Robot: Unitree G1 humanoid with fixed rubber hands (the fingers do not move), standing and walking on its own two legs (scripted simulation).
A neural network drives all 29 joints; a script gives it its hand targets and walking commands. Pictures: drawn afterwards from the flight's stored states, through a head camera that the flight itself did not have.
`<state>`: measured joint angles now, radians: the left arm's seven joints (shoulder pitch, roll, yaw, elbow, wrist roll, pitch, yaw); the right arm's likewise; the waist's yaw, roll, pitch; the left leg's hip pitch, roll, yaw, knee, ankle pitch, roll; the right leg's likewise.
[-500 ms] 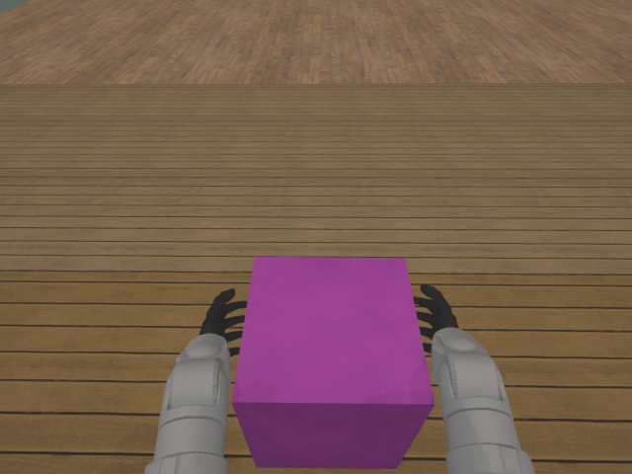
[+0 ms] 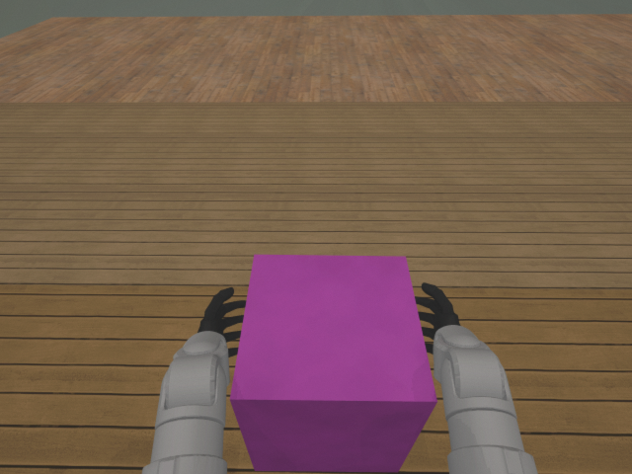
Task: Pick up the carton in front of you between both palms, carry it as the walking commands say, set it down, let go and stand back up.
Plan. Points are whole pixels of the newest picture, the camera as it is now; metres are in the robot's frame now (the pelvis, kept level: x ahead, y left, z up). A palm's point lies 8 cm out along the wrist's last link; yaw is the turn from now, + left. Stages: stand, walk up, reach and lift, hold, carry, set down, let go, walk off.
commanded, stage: hold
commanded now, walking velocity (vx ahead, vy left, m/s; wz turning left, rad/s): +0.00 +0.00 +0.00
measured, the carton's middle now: (328, 366) +0.29 +0.00 -0.02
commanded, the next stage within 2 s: carry in 0.38 s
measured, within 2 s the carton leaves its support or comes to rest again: neither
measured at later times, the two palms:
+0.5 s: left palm (212, 334) +0.29 +0.15 +0.06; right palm (443, 327) +0.30 -0.15 +0.06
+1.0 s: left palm (199, 247) +0.44 +0.20 +0.08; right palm (388, 233) +0.46 -0.10 +0.08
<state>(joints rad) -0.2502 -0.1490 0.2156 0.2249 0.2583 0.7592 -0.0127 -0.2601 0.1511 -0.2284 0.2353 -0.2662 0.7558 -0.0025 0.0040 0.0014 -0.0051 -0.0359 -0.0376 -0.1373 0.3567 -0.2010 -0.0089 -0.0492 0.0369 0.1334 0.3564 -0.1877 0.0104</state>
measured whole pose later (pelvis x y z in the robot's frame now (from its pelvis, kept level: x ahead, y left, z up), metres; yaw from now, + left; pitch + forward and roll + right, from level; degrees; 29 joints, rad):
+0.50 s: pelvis +0.00 +0.00 -0.01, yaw +1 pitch -1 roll +0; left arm -0.26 -0.15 0.21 0.17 0.24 0.79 -0.01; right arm -0.27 0.15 -0.23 0.17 -0.25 0.79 -0.01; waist 0.00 0.00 -0.09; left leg -0.22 -0.01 -0.07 0.52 -0.37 -0.01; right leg -0.21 0.01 0.05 0.49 -0.33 0.01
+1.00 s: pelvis +0.21 +0.03 -0.02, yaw +0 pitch +5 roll +2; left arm 0.02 -0.13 0.06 -0.55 0.03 1.19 0.15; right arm -0.02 0.13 -0.04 -0.49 -0.02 1.17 -0.13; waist 0.04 -0.05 -0.14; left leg -0.39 0.01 0.22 0.56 -0.22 0.05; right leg -0.15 -0.12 -0.12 0.63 -0.47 0.04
